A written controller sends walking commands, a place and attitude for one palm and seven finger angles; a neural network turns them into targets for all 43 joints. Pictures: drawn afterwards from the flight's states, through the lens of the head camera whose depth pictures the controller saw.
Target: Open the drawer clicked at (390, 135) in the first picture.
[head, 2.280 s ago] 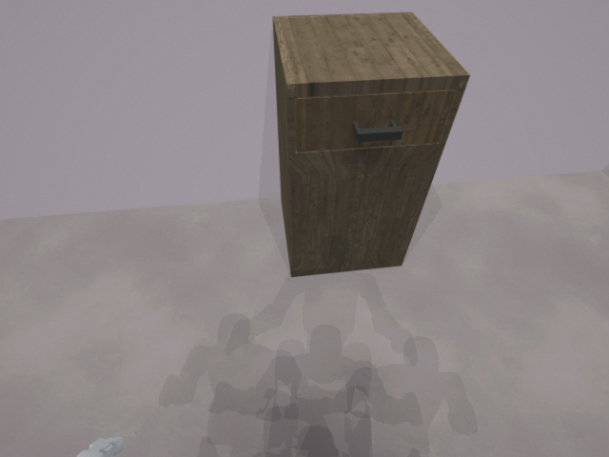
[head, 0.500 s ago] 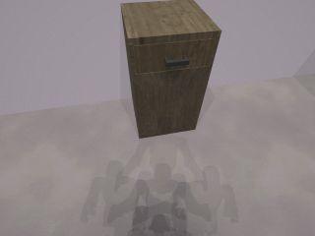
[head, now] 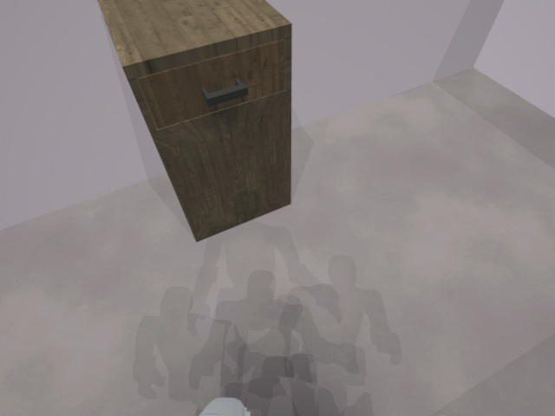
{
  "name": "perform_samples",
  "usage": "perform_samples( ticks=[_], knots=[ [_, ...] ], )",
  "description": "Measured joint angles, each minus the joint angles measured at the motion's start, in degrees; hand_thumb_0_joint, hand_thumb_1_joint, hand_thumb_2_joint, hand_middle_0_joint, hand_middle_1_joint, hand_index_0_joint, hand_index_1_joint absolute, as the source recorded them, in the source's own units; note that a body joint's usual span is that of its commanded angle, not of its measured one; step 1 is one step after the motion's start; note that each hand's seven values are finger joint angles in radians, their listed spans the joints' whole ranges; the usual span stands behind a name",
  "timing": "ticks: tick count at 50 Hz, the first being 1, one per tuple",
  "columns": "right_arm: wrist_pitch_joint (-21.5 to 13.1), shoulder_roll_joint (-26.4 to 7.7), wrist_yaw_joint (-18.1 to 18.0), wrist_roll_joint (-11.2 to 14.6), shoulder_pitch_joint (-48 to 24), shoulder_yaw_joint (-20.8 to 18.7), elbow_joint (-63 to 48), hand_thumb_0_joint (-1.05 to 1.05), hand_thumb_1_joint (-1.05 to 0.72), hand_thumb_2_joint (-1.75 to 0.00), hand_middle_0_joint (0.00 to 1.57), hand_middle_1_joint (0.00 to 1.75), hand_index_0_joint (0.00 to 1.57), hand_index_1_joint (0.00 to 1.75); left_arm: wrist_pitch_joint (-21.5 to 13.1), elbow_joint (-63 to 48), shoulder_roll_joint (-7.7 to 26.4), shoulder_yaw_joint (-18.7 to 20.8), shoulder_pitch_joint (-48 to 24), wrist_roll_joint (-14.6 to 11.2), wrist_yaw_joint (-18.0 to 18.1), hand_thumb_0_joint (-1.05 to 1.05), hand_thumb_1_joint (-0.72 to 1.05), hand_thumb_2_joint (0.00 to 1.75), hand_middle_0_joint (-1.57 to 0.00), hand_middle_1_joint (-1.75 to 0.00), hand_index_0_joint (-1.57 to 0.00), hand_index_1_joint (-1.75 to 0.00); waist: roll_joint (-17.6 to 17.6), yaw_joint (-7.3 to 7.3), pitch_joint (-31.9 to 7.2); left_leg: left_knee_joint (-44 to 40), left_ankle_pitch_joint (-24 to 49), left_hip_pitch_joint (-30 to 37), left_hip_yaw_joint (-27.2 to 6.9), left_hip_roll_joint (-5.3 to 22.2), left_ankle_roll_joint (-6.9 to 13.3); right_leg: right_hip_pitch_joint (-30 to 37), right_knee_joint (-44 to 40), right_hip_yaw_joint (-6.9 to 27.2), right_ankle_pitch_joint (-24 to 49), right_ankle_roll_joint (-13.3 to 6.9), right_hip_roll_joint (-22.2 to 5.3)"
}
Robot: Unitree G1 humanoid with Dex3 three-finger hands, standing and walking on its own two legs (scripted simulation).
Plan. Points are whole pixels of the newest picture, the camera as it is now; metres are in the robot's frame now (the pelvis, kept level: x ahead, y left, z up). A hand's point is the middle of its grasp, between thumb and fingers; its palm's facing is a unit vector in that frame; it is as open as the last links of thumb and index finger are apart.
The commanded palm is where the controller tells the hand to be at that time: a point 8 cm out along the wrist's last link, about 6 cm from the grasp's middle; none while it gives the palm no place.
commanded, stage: walk to a spot facing it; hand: left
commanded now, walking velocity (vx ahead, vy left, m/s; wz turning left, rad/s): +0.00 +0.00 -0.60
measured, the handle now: (224, 90) +0.91 +0.24 -0.08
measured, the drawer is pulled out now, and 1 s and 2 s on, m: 0.00 0.00 0.00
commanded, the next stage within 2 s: turn to face it in 2.00 s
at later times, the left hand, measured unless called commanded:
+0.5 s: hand out of the picture +0.11 +0.26 -0.17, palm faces -0.27 -0.94 -0.21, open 7.4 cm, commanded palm none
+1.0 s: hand (209, 401) +0.16 +0.14 -0.16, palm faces -0.55 -0.81 -0.22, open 7.3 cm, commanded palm none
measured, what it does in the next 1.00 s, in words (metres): steps on the spot, turning right: left foot, then right foot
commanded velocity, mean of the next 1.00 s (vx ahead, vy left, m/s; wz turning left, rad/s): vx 0.14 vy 0.00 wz -0.58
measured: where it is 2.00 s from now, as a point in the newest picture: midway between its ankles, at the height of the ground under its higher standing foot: (360, 377)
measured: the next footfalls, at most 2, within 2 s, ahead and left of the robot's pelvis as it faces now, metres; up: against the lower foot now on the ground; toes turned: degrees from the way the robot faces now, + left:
left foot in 0.20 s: +0.02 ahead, +0.16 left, +0.00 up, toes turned -8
right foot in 0.70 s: -0.04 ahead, -0.08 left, +0.00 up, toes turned -35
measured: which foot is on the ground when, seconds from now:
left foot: up 0.00-0.18, down 0.20-0.70, up 0.72-1.00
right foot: down 0.00-0.20, up 0.22-0.68, down 0.70-1.00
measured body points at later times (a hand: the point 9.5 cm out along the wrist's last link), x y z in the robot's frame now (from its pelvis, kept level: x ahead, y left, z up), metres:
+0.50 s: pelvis -0.02 +0.07 +0.00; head +0.01 +0.09 +0.45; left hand +0.13 +0.31 -0.15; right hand -0.05 -0.18 -0.13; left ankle -0.02 +0.16 -0.74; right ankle -0.07 -0.08 -0.66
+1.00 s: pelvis +0.03 +0.00 +0.00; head +0.03 -0.02 +0.45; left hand +0.19 +0.18 -0.14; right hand -0.07 -0.26 -0.14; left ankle +0.17 +0.10 -0.67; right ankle -0.08 -0.05 -0.74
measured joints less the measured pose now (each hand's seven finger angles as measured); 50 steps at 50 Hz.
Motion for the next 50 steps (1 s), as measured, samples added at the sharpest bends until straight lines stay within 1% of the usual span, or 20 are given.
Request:
perform_samples(
  ticks=[4, 7, 9, 10, 11, 13, 16, 18, 20, 24, 28, 33, 35, 36, 38, 39, 41, 44, 47, 50],
  knots=[
    [-0.19, 0.41, -0.04, 0.25, -0.84, 0.20, -1.04, 0.01, -0.91, -0.90, 0.20, 0.30, 0.20, 0.30, 0.38, -0.52, 1.07, 0.45, -0.56, 0.35, -0.03, 0.00, 0.90, 0.90, -0.21, -0.30, -0.21, -0.30, -0.79, 0.62, -0.79, -6.79, -2.06, 2.69, 0.05, -0.98, 0.54, -0.95, 0.07, 2.69, 0.74, 1.01, 0.73],
    [-0.94, 1.07, -0.07, 0.72, -1.13, 0.58, -2.20, 0.01, -0.91, -0.90, 0.20, 0.30, 0.20, 0.30, 0.91, -0.91, 2.19, 0.80, -1.14, 0.53, -0.02, 0.00, 0.90, 0.90, -0.21, -0.30, -0.21, -0.30, -1.71, 0.95, -1.26, -15.66, -2.71, 6.16, 0.06, -2.22, 1.58, -2.09, 0.47, 5.02, 1.32, 2.27, 1.23],
    [-1.92, 1.56, -0.15, 0.97, -0.63, 0.98, -3.11, 0.00, -0.91, -0.90, 0.20, 0.30, 0.20, 0.30, 1.37, -1.13, 3.10, 1.12, -1.48, 0.40, -0.03, 0.00, 0.90, 0.90, -0.21, -0.30, -0.21, -0.30, -2.28, 0.59, -1.68, -24.52, 0.53, 9.98, 0.47, -2.76, 2.43, -3.30, 1.89, 6.30, 1.10, 3.45, 1.74],
    [-2.56, 1.70, -0.23, 0.93, -0.04, 1.22, -3.58, 0.00, -0.91, -0.90, 0.20, 0.30, 0.20, 0.30, 1.63, -1.36, 3.59, 1.32, -1.52, 0.20, -0.09, 0.00, 0.90, 0.90, -0.21, -0.30, -0.21, -0.30, -2.35, 0.11, -2.10, -28.38, 1.14, 11.56, 0.43, -2.61, 3.61, -4.53, 3.90, 6.33, -0.09, 3.85, 2.13],
    [-2.82, 2.33, -0.29, 0.76, 0.32, 1.38, -3.59, 0.00, -0.91, -0.90, 0.20, 0.30, 0.20, 0.30, 1.93, -1.17, 4.30, 1.72, -2.06, 0.11, -0.17, 0.00, 0.90, 0.90, -0.21, -0.30, -0.21, -0.30, -3.41, -0.16, -1.89, -28.29, 1.80, 11.59, 1.20, -3.10, 4.75, -6.24, 8.26, 5.86, -5.17, 4.28, 1.76],
    [-2.52, 3.03, -0.11, 0.40, 1.62, 2.09, -3.71, 0.00, -0.91, -0.90, 0.20, 0.30, 0.20, 0.30, 2.39, -1.02, 5.21, 2.44, -2.59, 0.48, -0.48, 0.00, 0.91, 0.90, -0.20, -0.30, -0.20, -0.30, -4.01, -0.37, -1.70, -28.05, 2.82, 12.31, 2.65, -2.65, 6.05, -10.16, 20.52, 2.07, -12.40, 5.80, 1.14],
    [-2.20, 3.76, -0.20, -0.11, 3.92, 2.66, -3.21, 0.00, -0.90, -0.90, 0.20, 0.30, 0.20, 0.30, 2.40, -1.26, 6.30, 3.26, -2.54, 0.97, -1.39, 0.00, 0.91, 0.90, -0.20, -0.30, -0.20, -0.30, -3.98, -0.44, -1.87, -30.39, 4.08, 14.55, 4.54, -1.30, 6.56, -14.06, 36.55, -2.22, -12.24, 7.34, -0.94],
    [-2.24, 3.99, -0.23, -0.17, 5.02, 2.74, -2.79, 0.00, -0.90, -0.90, 0.20, 0.30, 0.20, 0.30, 2.37, -1.35, 6.66, 3.41, -2.23, 0.95, -1.74, 0.00, 0.91, 0.90, -0.20, -0.30, -0.20, -0.30, -3.91, -0.25, -1.90, -31.48, 4.34, 15.71, 6.25, -0.59, 6.68, -14.69, 41.53, -3.65, -10.91, 7.94, -2.90],
    [-2.56, 4.12, -0.26, -0.21, 5.95, 2.64, -2.62, 0.00, -0.90, -0.90, 0.20, 0.30, 0.20, 0.30, 2.60, -1.06, 6.62, 3.31, -2.06, 0.80, -1.88, 0.00, 0.91, 0.90, -0.20, -0.30, -0.20, -0.30, -3.66, -0.44, -1.69, -31.84, 4.16, 16.49, 7.99, 0.02, 6.82, -14.05, 42.41, -4.43, -10.44, 8.44, -4.69],
    [-3.27, 4.33, -0.25, -0.19, 7.84, 2.40, -2.17, 0.00, -0.90, -0.90, 0.20, 0.30, 0.20, 0.30, 3.38, -0.23, 5.78, 2.79, -2.74, 0.51, -1.97, 0.00, 0.91, 0.90, -0.20, -0.30, -0.20, -0.30, -3.19, -1.46, -0.85, -31.72, 3.53, 17.31, 11.22, 0.98, 6.89, -11.43, 37.73, -5.59, -11.50, 9.02, -7.38],
    [-3.16, 4.10, 0.04, -0.35, 9.25, 1.90, -1.00, 0.00, -0.90, -0.90, 0.20, 0.30, 0.20, 0.30, 3.78, -0.11, 4.39, 2.09, -4.68, 0.32, -2.08, 0.00, 0.91, 0.90, -0.20, -0.30, -0.20, -0.30, -2.54, -2.65, 0.45, -30.45, 2.50, 17.38, 14.42, 2.35, 6.29, -8.41, 29.77, -7.91, -13.47, 8.62, -8.81],
    [-2.76, 2.49, 0.51, -0.68, 10.71, 0.91, 0.80, 0.00, -0.90, -0.90, 0.20, 0.30, 0.20, 0.30, 2.93, -0.99, 2.42, 1.28, -7.42, 0.31, -2.42, 0.01, 0.91, 0.90, -0.20, -0.30, -0.20, -0.30, -0.62, -4.21, 1.39, -26.47, -0.09, 16.42, 18.34, 4.97, 4.60, -3.34, 18.51, -11.05, -15.38, 6.70, -8.29],
    [-2.56, 1.45, 0.76, -0.62, 11.95, 0.55, 1.38, 0.00, -0.90, -0.90, 0.20, 0.30, 0.20, 0.30, 2.02, -1.65, 1.89, 0.91, -7.79, 0.41, -2.67, 0.01, 0.91, 0.90, -0.20, -0.30, -0.20, -0.30, 0.51, -4.49, 0.72, -22.72, -2.38, 15.34, 19.58, 6.65, 3.42, 0.56, 10.87, -12.46, -12.92, 5.38, -7.53],
    [-2.24, 0.84, 0.96, -0.38, 12.42, 0.38, 1.77, 0.00, -0.90, -0.90, 0.20, 0.30, 0.20, 0.30, 1.10, -1.76, 1.58, 0.73, -8.05, 0.57, -2.59, 0.00, 0.91, 0.90, -0.20, -0.30, -0.20, -0.30, 1.54, -4.49, 0.56, -18.46, -4.44, 13.88, 18.85, 7.94, 2.95, 1.00, 9.59, -12.74, -9.98, 4.19, -6.60],
    [-0.69, 0.10, 1.24, -0.47, 12.59, 0.31, 2.75, 0.01, -0.90, -0.90, 0.20, 0.30, 0.20, 0.30, -0.26, -1.89, 0.99, 0.21, -8.01, 0.17, -1.93, 0.00, 0.91, 0.90, -0.20, -0.30, -0.20, -0.30, 2.59, -4.76, 0.23, -6.08, -9.55, 8.92, 12.93, 7.35, 2.05, 1.09, 11.19, -12.79, -10.46, 2.04, -5.48],
    [-0.12, 0.01, 1.43, -0.51, 12.58, 0.33, 3.13, 0.01, -0.91, -0.90, 0.20, 0.30, 0.20, 0.30, -0.71, -2.00, 0.79, 0.11, -7.43, -0.02, -1.56, 0.00, 0.91, 0.90, -0.20, -0.30, -0.20, -0.30, 2.50, -4.58, -0.24, -0.95, -9.17, 6.54, 10.66, 6.57, 1.94, 1.94, 10.55, -12.52, -10.87, 1.45, -5.21],
    [0.20, 0.09, 1.94, -0.70, 11.92, 0.28, 3.34, 0.01, -0.91, -0.90, 0.20, 0.30, 0.20, 0.30, -1.54, -1.92, 0.63, 0.07, -5.53, -0.25, -0.97, 0.00, 0.91, 0.90, -0.20, -0.30, -0.20, -0.30, 1.72, -3.76, -1.27, 5.31, -5.40, 2.53, 8.17, 5.63, 1.55, 4.19, 7.37, -11.06, -10.28, 0.98, -4.72],
    [-0.75, 0.24, 2.47, -0.98, 9.79, 0.01, 1.95, 0.01, -0.91, -0.90, 0.20, 0.30, 0.20, 0.30, -2.43, -0.65, 0.49, -0.11, -2.33, -0.21, -0.69, 0.00, 0.91, 0.90, -0.20, -0.30, -0.20, -0.30, 0.84, -3.25, -2.15, 5.87, 0.74, -1.98, 6.24, 5.58, 0.45, 7.52, 1.77, -8.50, -7.92, 0.88, -4.19],
    [-1.86, 0.40, 2.70, -0.95, 7.33, -0.23, 0.01, 0.01, -0.91, -0.90, 0.20, 0.30, 0.20, 0.30, -3.12, 0.95, 0.17, -0.42, 0.49, -0.09, -0.87, 0.00, 0.91, 0.90, -0.21, -0.30, -0.21, -0.30, 0.71, -3.04, -2.29, 3.12, 4.95, -5.37, 4.90, 5.96, -0.48, 10.05, -1.94, -6.55, -6.80, 0.91, -3.75],
    [-2.39, 0.59, 2.90, -0.88, 5.10, -0.27, -1.24, 0.01, -0.91, -0.90, 0.20, 0.30, 0.20, 0.30, -3.63, 2.26, -0.31, -0.57, 3.07, 0.07, -0.88, 0.00, 0.91, 0.90, -0.21, -0.30, -0.21, -0.30, 0.86, -2.17, -2.17, 0.12, 7.73, -7.53, 4.09, 6.00, -0.82, 12.09, -3.93, -4.97, -6.96, 1.27, -3.28]
  ],
)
